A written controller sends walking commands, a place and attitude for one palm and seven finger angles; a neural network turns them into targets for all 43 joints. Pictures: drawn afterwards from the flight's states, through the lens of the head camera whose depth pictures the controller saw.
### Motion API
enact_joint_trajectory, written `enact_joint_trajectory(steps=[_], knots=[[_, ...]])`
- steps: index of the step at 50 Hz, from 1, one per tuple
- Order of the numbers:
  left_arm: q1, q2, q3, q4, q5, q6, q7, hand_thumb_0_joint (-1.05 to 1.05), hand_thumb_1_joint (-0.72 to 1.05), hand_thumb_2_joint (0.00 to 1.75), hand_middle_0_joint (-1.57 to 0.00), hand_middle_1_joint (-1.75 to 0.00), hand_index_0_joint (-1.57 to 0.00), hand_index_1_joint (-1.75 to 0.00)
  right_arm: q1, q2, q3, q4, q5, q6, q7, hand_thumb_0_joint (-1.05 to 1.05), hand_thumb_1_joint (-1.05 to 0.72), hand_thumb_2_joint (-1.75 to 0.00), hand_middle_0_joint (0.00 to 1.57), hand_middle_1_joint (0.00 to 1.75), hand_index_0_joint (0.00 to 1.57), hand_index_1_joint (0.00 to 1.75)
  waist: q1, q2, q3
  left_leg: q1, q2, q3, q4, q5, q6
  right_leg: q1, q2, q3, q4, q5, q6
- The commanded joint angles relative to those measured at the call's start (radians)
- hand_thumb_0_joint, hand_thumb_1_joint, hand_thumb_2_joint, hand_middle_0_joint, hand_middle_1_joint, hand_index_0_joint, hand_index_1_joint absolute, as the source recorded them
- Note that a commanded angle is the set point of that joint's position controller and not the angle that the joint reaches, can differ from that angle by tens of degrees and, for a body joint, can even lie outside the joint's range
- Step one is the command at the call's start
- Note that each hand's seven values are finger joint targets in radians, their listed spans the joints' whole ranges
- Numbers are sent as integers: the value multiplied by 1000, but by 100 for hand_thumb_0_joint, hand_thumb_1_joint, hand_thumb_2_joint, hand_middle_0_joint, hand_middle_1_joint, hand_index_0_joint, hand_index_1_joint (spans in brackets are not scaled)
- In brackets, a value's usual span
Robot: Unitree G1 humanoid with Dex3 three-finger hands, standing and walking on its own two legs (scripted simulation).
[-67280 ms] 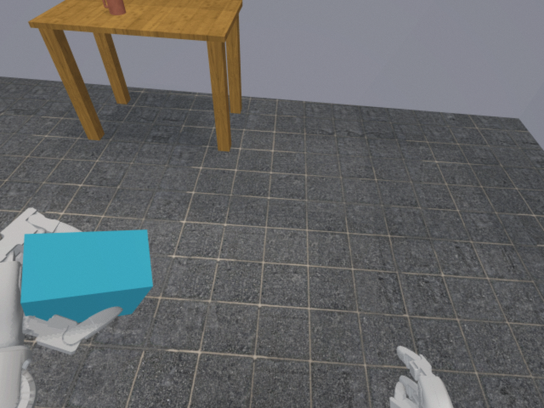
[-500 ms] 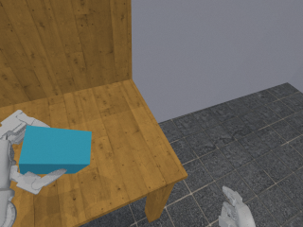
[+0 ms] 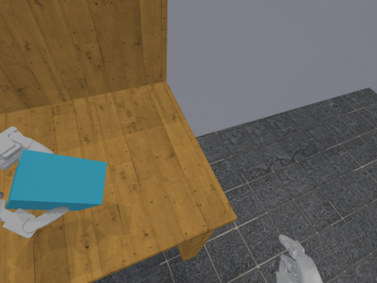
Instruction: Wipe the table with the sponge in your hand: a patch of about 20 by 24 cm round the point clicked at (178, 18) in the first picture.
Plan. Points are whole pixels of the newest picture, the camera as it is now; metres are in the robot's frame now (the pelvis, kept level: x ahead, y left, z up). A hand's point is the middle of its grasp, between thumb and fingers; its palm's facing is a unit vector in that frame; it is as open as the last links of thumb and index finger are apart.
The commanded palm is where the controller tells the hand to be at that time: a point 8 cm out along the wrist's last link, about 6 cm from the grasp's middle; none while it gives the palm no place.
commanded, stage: come to a stop and stand still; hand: left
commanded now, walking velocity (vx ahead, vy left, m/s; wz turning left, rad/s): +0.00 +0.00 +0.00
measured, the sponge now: (67, 186) +0.24 +0.22 +0.11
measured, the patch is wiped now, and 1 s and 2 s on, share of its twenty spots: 0.00 0.00 0.00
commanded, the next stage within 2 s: look again from close up in 0.66 s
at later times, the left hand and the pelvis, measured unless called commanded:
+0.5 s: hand (19, 200) +0.20 +0.26 +0.15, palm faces +0.33 -0.86 -0.39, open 10.6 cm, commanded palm +0.14 +0.29 +0.18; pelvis -0.02 +0.01 +0.00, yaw -1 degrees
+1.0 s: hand (19, 207) +0.19 +0.25 +0.15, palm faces +0.30 -0.87 -0.40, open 10.6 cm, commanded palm +0.14 +0.29 +0.18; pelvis -0.03 +0.01 +0.00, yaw -1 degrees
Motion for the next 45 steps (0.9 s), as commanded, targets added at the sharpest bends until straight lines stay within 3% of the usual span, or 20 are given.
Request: enact_joint_trajectory(steps=[1, 2, 6, 7, 11, 12, 15, 16, 17, 21, 22, 26, 27, 31, 32, 36, 37, 41, 42, 45], knots=[[-6, 178, 158, -289, -29, -83, 38, 0, 10, 130, -120, -160, -120, -160, -55, -148, -65, -143, 8, -64, -4, 0, -90, -90, 20, 30, 20, 30, 23, 181, -313, 183, 109, -128, -29, 508, -48, 78, -82, 111, 11, 355, -38], [-13, 128, 124, -294, -25, -87, 31, 0, 10, 130, -120, -160, -120, -160, -37, -133, -65, -142, 5, -57, -7, 0, -90, -90, 20, 30, 20, 30, 17, 152, -291, 179, 124, -123, -30, 538, -54, 72, -88, 82, 3, 357, -32], [-24, 144, 149, -189, -30, -65, 24, 0, 10, 130, -120, -160, -120, -160, -56, -144, -71, -147, 14, -38, -16, 0, -90, -90, 20, 30, 20, 30, 12, 114, -267, 185, 130, -131, -65, 460, -56, 39, -78, 108, -5, 312, -29], [-35, 88, 101, -193, -29, -67, 13, 0, 10, 130, -120, -160, -120, -160, -50, -126, -62, -156, 10, -28, -18, 0, -90, -90, 20, 30, 20, 30, 10, 91, -242, 163, 139, -127, -73, 448, -59, 44, -83, 79, -21, 304, -24], [-82, 134, 123, -197, -30, -48, 11, 0, 10, 130, -120, -160, -120, -160, -84, -135, -58, -174, 16, -19, -24, 0, -90, -90, 20, 30, 20, 30, 10, 128, -232, 149, 131, -129, -102, 299, -50, 43, -81, 117, -48, 243, -28], [-90, 59, 61, -211, -29, -52, 3, 0, 10, 130, -120, -160, -120, -160, -81, -113, -47, -180, 12, -15, -24, 0, -90, -90, 20, 30, 20, 30, 8, 117, -210, 127, 135, -126, -113, 271, -52, 47, -81, 90, -57, 231, -26], [-121, 97, 76, -252, -28, -49, 4, 0, 10, 130, -120, -160, -120, -160, -89, -117, -43, -197, 13, -22, -27, 0, -90, -90, 20, 30, 20, 30, 7, 134, -201, 99, 135, -137, -130, 169, -46, 55, -84, 104, -73, 186, -28], [-114, 150, 123, -249, -24, -42, 12, 0, 10, 130, -120, -160, -120, -160, -99, -128, -47, -193, 12, -22, -28, 0, -90, -90, 20, 30, 20, 30, 12, 158, -212, 110, 132, -144, -143, 131, -48, 46, -74, 121, -70, 156, -31], [-114, 73, 65, -258, -27, -47, 5, 0, 10, 130, -120, -160, -120, -160, -97, -100, -34, -198, 10, -19, -28, 0, -90, -90, 20, 30, 20, 30, 9, 139, -200, 91, 138, -137, -149, 111, -46, 53, -77, 95, -77, 152, -27], [-99, 151, 133, -242, -27, -40, 12, 0, 10, 130, -120, -160, -120, -160, -90, -124, -43, -196, 10, -28, -34, 0, -90, -90, 20, 30, 20, 30, 10, 163, -210, 88, 132, -148, -154, 59, -42, 51, -75, 125, -90, 124, -32], [-103, 73, 71, -253, -30, -44, 4, 0, 10, 130, -120, -160, -120, -160, -86, -98, -34, -199, 12, -27, -33, 0, -90, -90, 20, 30, 20, 30, 4, 155, -200, 81, 139, -141, -156, 60, -43, 52, -78, 101, -90, 125, -29], [-83, 129, 116, -226, -26, -44, 6, 0, 10, 130, -120, -160, -120, -160, -80, -122, -42, -192, 12, -37, -37, 0, -90, -90, 20, 30, 20, 30, 7, 165, -199, 85, 139, -157, -169, 36, -44, 36, -70, 115, -96, 98, -29], [-84, 66, 67, -237, -28, -47, -1, 0, 10, 130, -120, -160, -120, -160, -79, -101, -34, -198, 14, -36, -36, 0, -90, -90, 20, 30, 20, 30, 3, 146, -194, 79, 144, -152, -171, 42, -44, 41, -73, 96, -94, 104, -26], [-71, 115, 101, -228, -22, -49, 0, 0, 10, 130, -120, -160, -120, -160, -76, -124, -42, -191, 14, -44, -39, 0, -90, -90, 20, 30, 20, 30, 5, 148, -194, 82, 145, -161, -181, 18, -43, 29, -66, 108, -98, 82, -25], [-76, 65, 64, -242, -24, -53, -5, 0, 10, 130, -120, -160, -120, -160, -74, -107, -36, -195, 15, -44, -38, 0, -90, -90, 20, 30, 20, 30, 2, 142, -190, 75, 153, -163, -190, 28, -50, 37, -67, 90, -87, 87, -23], [-53, 123, 113, -230, -23, -50, -1, 0, 10, 130, -120, -160, -120, -160, -71, -124, -43, -188, 14, -49, -45, 0, -90, -90, 20, 30, 20, 30, 4, 125, -197, 78, 142, -157, -173, 37, -37, 39, -71, 113, -105, 103, -25], [-57, 74, 74, -239, -26, -52, -5, 0, 10, 130, -120, -160, -120, -160, -70, -107, -38, -192, 16, -47, -44, 0, -90, -90, 20, 30, 20, 30, 0, 128, -195, 77, 146, -152, -172, 55, -41, 44, -73, 100, -99, 112, -25], [-51, 117, 107, -238, -25, -52, -2, 0, 10, 130, -120, -160, -120, -160, -69, -124, -44, -186, 13, -51, -48, 0, -90, -90, 20, 30, 20, 30, 1, 157, -192, 85, 143, -154, -173, 52, -40, 32, -71, 115, -106, 106, -27], [-51, 79, 78, -243, -28, -53, -5, 0, 10, 130, -120, -160, -120, -160, -70, -106, -39, -191, 15, -49, -48, 0, -90, -90, 20, 30, 20, 30, 0, 148, -192, 78, 147, -146, -171, 49, -37, 42, -75, 104, -106, 108, -24], [-63, 83, 77, -237, -28, -51, -5, 0, 10, 130, -120, -160, -120, -160, -71, -112, -39, -192, 14, -53, -50, 0, -90, -90, 20, 30, 20, 30, -1, 134, -173, 72, 142, -146, -164, 32, -30, 26, -78, 118, -124, 107, -26]])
